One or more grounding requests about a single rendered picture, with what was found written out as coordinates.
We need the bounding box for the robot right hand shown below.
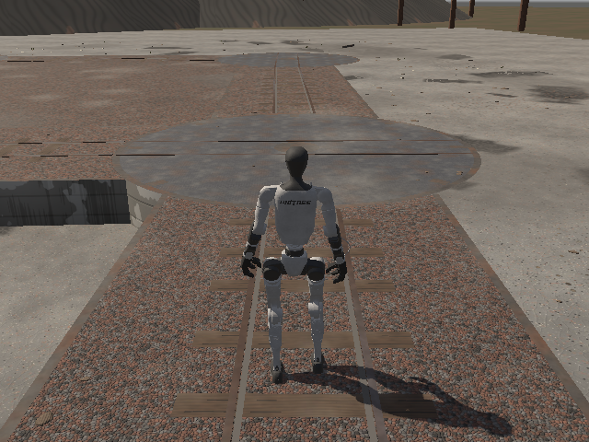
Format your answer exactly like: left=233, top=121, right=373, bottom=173
left=326, top=262, right=347, bottom=284

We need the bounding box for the robot right upper arm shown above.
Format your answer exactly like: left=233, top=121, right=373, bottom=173
left=315, top=186, right=338, bottom=238

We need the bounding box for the robot left upper arm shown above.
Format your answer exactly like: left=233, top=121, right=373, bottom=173
left=252, top=185, right=277, bottom=235

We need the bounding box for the left robot thigh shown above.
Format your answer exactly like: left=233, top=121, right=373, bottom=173
left=262, top=257, right=283, bottom=325

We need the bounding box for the robot left forearm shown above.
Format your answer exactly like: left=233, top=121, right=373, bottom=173
left=243, top=221, right=261, bottom=260

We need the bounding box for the robot left hand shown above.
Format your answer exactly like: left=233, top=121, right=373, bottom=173
left=240, top=256, right=261, bottom=278

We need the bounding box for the robot right forearm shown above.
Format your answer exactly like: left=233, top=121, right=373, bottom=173
left=328, top=224, right=345, bottom=264

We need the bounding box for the robot right shin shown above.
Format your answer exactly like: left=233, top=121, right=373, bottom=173
left=311, top=302, right=324, bottom=362

